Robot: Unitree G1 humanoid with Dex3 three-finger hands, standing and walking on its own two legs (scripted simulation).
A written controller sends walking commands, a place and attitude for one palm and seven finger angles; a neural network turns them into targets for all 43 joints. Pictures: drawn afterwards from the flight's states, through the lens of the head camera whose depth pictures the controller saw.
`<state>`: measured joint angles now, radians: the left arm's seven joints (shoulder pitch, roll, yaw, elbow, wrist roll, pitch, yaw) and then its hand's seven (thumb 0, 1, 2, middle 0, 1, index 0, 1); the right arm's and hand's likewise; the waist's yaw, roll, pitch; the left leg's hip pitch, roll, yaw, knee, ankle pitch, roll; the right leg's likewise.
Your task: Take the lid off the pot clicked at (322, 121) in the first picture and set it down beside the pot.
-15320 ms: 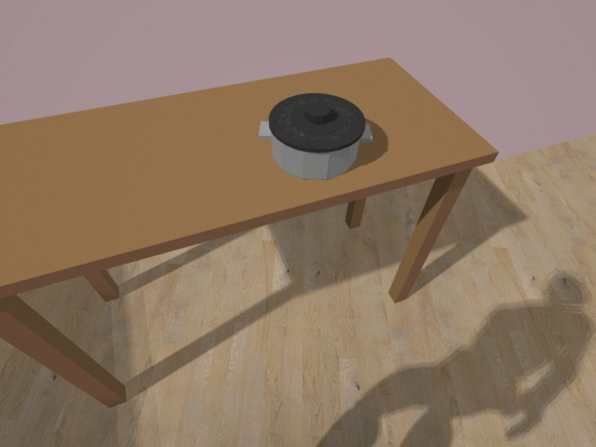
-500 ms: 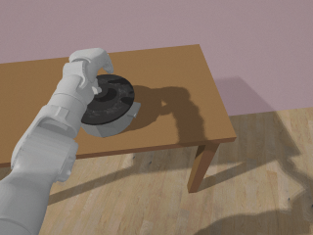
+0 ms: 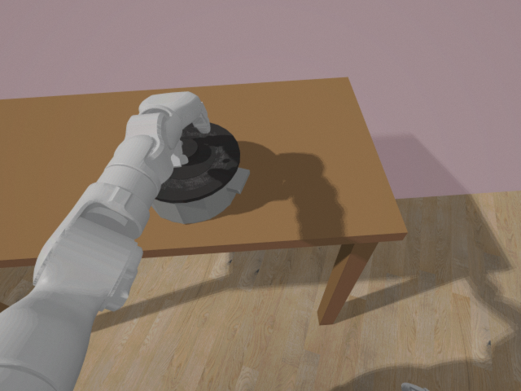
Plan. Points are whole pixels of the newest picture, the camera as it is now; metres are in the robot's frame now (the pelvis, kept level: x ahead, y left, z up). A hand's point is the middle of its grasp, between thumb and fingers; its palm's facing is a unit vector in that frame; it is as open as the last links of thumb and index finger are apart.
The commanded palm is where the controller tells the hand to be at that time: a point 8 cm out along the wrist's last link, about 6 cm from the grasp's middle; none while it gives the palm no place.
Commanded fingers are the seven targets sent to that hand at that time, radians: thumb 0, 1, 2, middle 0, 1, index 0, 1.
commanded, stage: lower the open fingers around the knob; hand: left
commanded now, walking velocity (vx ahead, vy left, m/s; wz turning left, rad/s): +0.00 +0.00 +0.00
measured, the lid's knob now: (184, 150) +0.52 +0.12 +0.06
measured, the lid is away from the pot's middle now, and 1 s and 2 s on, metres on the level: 0.00 0.00 0.01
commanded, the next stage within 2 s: close the fingers and squeeze the knob in 0.54 s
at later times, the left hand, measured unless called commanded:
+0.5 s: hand (179, 152) +0.48 +0.12 +0.09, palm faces -0.36 -0.05 -0.93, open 10.0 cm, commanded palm +0.48 +0.13 +0.14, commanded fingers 0.00 -0.29 1.43 -0.84 -0.08 -0.84 -0.08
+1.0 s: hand (175, 152) +0.49 +0.13 +0.09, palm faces -0.38 -0.04 -0.93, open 9.5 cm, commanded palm +0.48 +0.13 +0.14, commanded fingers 0.00 0.06 1.00 -0.56 -0.92 -0.56 -0.92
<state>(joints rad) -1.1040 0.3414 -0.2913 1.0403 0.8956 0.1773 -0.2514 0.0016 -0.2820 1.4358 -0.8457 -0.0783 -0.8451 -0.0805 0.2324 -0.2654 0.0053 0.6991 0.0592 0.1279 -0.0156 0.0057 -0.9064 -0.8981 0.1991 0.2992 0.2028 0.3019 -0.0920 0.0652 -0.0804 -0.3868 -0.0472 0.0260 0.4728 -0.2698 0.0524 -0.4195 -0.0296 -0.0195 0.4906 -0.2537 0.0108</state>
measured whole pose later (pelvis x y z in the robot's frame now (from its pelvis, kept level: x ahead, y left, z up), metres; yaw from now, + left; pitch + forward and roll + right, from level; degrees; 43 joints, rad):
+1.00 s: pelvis +0.00 +0.00 +0.00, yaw -1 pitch +12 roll +0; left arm -1.06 0.40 -0.24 1.10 0.92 0.15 -0.21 0.00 -0.04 1.06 -0.55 -0.77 -0.57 -0.77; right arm 0.29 -0.27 0.00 0.70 0.06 0.12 -0.04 0.01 -0.91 -0.90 0.20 0.30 0.20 0.30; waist -0.12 0.06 -0.09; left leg -0.43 -0.02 0.04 0.50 -0.28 0.05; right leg -0.46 -0.01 0.00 0.49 -0.24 0.00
